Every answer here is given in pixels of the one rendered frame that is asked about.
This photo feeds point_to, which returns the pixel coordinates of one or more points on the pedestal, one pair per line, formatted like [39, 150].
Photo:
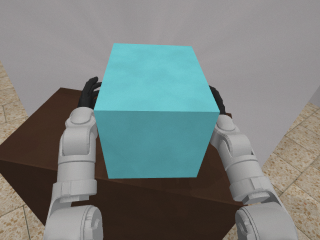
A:
[174, 208]

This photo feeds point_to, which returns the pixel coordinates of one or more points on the right robot upper arm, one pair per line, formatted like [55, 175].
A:
[265, 221]

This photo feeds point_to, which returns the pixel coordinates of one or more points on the left robot hand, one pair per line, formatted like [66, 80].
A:
[88, 94]

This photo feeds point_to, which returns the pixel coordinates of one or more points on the left robot upper arm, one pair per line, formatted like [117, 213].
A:
[75, 223]

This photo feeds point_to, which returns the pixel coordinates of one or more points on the robot left forearm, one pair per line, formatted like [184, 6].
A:
[76, 161]

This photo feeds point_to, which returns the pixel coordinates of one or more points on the robot right forearm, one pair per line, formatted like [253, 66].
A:
[247, 181]

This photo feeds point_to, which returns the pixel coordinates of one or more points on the carton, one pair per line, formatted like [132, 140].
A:
[155, 112]

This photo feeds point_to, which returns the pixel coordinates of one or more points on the right robot hand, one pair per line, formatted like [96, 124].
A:
[218, 100]

